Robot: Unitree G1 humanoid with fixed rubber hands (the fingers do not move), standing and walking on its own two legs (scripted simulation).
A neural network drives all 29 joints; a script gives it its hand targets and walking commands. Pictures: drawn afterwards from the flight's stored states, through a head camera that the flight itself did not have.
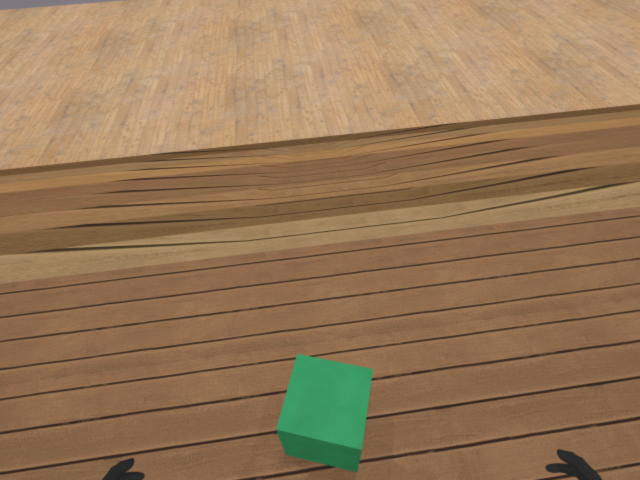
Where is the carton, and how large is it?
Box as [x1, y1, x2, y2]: [276, 354, 372, 471]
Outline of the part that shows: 297,354 276,429 285,453 357,471 362,445 372,369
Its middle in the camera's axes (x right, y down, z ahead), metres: +0.02 +0.48 +1.08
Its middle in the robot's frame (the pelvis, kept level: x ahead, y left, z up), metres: +0.40 +0.02 -0.66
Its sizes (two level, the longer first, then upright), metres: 0.210 0.200 0.250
